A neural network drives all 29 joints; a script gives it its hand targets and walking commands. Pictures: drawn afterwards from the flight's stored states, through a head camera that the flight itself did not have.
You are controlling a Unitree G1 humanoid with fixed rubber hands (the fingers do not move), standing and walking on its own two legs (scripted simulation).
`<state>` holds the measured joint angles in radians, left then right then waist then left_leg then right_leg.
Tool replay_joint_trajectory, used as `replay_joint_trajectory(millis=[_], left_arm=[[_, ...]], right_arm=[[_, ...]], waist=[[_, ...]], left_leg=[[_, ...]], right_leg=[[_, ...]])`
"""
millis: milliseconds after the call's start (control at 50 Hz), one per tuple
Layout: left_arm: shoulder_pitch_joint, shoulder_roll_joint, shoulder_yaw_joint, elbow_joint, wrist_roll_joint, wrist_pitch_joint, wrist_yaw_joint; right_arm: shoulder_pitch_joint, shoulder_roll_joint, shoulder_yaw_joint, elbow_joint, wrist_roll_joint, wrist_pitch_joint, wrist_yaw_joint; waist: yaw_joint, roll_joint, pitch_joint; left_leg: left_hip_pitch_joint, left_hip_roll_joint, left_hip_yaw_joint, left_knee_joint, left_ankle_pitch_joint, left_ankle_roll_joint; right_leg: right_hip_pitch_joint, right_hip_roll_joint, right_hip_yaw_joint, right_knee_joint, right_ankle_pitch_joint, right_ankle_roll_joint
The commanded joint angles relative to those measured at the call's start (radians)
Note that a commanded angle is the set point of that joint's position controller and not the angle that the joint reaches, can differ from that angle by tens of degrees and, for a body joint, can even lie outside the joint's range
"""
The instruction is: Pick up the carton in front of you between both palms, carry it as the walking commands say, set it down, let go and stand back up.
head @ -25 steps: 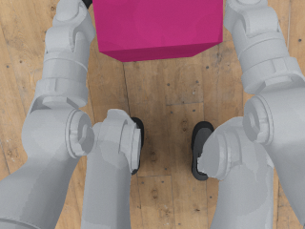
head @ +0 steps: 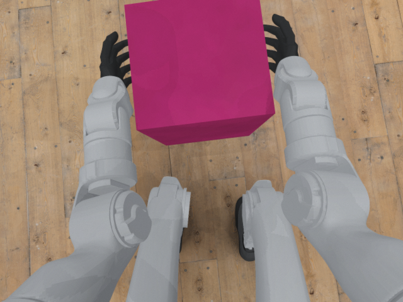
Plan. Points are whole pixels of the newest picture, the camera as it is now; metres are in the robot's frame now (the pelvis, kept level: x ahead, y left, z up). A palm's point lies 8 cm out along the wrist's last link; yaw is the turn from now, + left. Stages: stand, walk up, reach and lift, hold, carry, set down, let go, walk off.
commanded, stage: reach and lift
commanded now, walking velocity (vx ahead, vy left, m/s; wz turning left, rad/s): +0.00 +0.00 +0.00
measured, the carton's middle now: (200, 85) +0.51 +0.04 -0.13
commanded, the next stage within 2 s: none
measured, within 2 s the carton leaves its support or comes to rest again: neither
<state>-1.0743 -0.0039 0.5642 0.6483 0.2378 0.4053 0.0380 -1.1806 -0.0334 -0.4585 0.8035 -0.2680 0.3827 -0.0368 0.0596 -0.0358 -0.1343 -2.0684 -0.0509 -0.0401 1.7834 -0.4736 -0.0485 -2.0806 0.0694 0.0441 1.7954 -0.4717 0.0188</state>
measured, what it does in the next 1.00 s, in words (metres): rises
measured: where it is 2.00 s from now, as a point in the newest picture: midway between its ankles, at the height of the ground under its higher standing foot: (210, 238)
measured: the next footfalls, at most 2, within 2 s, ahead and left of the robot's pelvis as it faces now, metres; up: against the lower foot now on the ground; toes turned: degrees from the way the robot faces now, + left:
none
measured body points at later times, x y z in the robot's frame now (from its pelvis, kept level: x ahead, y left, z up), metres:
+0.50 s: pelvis +0.04 +0.00 +0.13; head +0.21 +0.00 +0.55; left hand +0.47 +0.18 +0.09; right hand +0.48 -0.13 +0.09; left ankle +0.12 +0.13 -0.44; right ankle +0.12 -0.12 -0.44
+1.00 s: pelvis +0.09 +0.00 +0.26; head +0.14 +0.00 +0.71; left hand +0.43 +0.16 +0.24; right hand +0.43 -0.14 +0.24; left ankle +0.12 +0.13 -0.44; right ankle +0.12 -0.12 -0.44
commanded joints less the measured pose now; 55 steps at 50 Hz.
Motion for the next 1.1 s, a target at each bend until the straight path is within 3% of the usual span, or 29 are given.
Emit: replay_joint_trajectory(millis=[0, 200, 300, 480, 720, 1080], left_arm=[[-0.713, -1.039, -0.577, 0.007, -0.194, 0.002, -0.284], [-0.487, -1.096, -0.689, -0.031, -0.232, 0.009, -0.279], [-0.384, -1.112, -0.685, -0.008, -0.217, -0.002, -0.274], [-0.228, -1.143, -0.692, 0.003, -0.185, -0.027, -0.268], [-0.007, -1.162, -0.751, -0.041, -0.166, -0.037, -0.266], [0.284, -1.150, -0.847, -0.176, -0.177, 0.075, -0.272]], right_arm=[[-0.564, 1.074, 0.434, -0.003, 0.162, -0.009, 0.227], [-0.407, 1.174, 0.617, -0.140, 0.247, 0.006, 0.236], [-0.305, 1.184, 0.616, -0.130, 0.232, -0.004, 0.229], [-0.132, 1.189, 0.583, -0.116, 0.186, -0.032, 0.222], [0.074, 1.217, 0.662, -0.186, 0.189, -0.036, 0.235], [0.376, 1.194, 0.754, -0.343, 0.205, 0.085, 0.253]], waist=[[0.005, 0.013, -1.102], [0.027, -0.024, -1.076], [0.019, -0.031, -0.958], [-0.010, 0.016, -0.806], [-0.017, 0.025, -0.659], [-0.048, 0.035, -0.316]], left_leg=[[0.601, -0.106, 0.137, -0.210, 0.124, 0.012], [0.795, -0.113, 0.103, -0.331, 0.234, 0.017], [0.870, -0.114, 0.083, -0.420, 0.216, 0.023], [1.050, -0.108, 0.050, -0.593, 0.221, 0.025], [1.341, -0.088, 0.000, -0.833, 0.303, 0.042], [1.817, -0.047, -0.038, -1.227, 0.476, 0.048]], right_leg=[[0.663, 0.107, -0.101, -0.218, 0.104, -0.017], [0.837, 0.112, -0.079, -0.343, 0.198, 0.008], [0.898, 0.110, -0.065, -0.436, 0.180, 0.008], [1.046, 0.101, -0.029, -0.613, 0.184, -0.010], [1.339, 0.075, 0.020, -0.850, 0.272, -0.019], [1.821, 0.030, 0.046, -1.249, 0.467, -0.022]])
